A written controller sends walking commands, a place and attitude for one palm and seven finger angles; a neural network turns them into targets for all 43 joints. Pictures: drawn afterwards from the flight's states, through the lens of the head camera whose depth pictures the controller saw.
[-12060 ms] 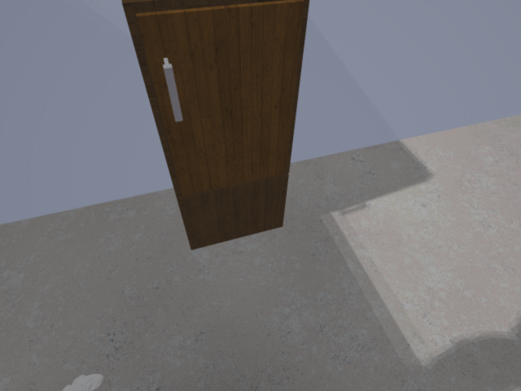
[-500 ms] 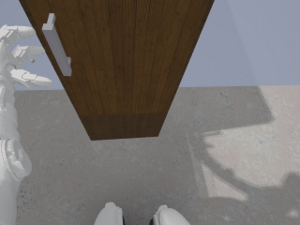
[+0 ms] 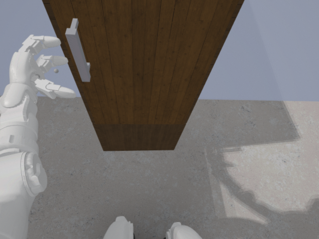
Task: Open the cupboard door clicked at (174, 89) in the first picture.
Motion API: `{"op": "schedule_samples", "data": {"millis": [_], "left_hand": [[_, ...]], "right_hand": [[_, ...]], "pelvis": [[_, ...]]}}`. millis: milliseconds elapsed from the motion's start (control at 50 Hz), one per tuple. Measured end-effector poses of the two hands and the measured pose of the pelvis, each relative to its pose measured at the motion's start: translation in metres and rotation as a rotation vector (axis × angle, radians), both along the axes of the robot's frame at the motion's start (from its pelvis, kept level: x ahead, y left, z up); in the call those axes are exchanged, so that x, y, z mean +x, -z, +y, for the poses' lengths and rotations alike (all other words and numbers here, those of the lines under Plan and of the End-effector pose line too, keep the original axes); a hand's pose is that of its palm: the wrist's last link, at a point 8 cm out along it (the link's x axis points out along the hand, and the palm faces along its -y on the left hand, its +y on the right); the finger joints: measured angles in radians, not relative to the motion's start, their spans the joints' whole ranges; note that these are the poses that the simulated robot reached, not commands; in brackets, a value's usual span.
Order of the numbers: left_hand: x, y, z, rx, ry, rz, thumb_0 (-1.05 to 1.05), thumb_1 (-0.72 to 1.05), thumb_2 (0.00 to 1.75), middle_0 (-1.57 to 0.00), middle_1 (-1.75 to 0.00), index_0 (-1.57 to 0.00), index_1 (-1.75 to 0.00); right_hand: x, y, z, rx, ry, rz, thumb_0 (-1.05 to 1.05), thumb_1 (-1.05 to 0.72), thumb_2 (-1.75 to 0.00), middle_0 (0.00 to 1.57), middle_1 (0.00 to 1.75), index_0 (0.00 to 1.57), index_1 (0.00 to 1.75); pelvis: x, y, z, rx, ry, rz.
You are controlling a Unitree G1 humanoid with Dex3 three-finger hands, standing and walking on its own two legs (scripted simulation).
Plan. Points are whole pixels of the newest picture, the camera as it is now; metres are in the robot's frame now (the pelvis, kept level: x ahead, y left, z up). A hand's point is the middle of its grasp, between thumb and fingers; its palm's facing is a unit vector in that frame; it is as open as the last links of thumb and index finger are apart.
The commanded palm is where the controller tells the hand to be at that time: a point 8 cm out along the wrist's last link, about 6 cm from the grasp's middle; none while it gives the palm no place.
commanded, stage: move the hooked fingers beside the handle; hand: left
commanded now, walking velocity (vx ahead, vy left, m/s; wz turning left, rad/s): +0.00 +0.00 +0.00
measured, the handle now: (81, 52) +0.55 +0.18 +0.10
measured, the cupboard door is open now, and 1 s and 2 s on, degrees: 0 0 0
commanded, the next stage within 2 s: slide the fingers in behind the handle in 0.18 s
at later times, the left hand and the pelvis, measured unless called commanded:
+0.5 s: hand (58, 71) +0.49 +0.22 +0.10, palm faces +0.00 -1.00 +0.01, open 14.0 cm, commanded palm +0.48 +0.26 +0.09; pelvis +0.00 -0.01 +0.00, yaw +0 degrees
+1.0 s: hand (75, 70) +0.50 +0.19 +0.09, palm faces +0.02 -1.00 +0.00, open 13.9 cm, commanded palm +0.48 +0.22 +0.09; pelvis +0.00 -0.01 +0.00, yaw +0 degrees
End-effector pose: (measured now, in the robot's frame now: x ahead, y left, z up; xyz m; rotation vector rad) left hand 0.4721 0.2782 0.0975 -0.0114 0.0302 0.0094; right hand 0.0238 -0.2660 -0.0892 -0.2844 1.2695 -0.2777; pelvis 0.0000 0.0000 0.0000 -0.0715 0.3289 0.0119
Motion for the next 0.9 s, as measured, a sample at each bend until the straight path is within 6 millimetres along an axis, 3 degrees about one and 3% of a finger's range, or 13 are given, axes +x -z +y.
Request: {"op": "schedule_samples", "data": {"millis": [380, 740, 900], "left_hand": [[0.000, 0.000, 0.006, 0.012, -0.005, 0.002, -0.01, -0.50, 0.30, -0.29, -1.20, -0.30, -1.20], [0.009, 0.006, -0.026, 0.007, 0.000, 0.005, -0.02, -0.50, 0.30, -0.30, -1.20, -0.30, -1.20], [0.009, 0.006, -0.031, 0.019, -0.009, -0.006, -0.02, -0.50, 0.31, -0.30, -1.20, -0.30, -1.21]], "right_hand": [[-0.042, 0.000, -0.004, 0.001, 0.057, 0.106, 0.00, -0.91, -0.90, 0.20, 0.30, 0.21, 0.30], [-0.022, 0.004, -0.002, 0.017, 0.033, 0.042, 0.00, -0.91, -0.90, 0.20, 0.30, 0.21, 0.30], [-0.022, 0.008, 0.001, 0.041, 0.030, 0.052, 0.00, -0.91, -0.90, 0.20, 0.30, 0.21, 0.30]], "pelvis": [[-0.001, 0.000, -0.005, 0.000, 0.005, 0.005], [-0.001, 0.002, -0.005, 0.003, 0.005, 0.008], [0.001, 0.003, -0.007, 0.006, 0.003, 0.012]]}}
